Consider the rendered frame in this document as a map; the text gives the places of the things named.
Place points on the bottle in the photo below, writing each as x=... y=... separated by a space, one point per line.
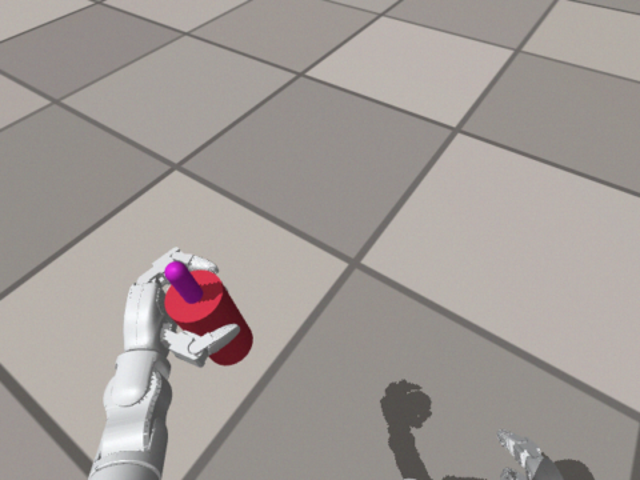
x=199 y=303

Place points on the right robot hand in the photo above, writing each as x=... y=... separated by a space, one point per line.
x=528 y=455

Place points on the left robot hand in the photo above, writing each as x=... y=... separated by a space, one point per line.
x=147 y=325

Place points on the left robot arm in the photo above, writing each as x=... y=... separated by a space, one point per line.
x=136 y=400

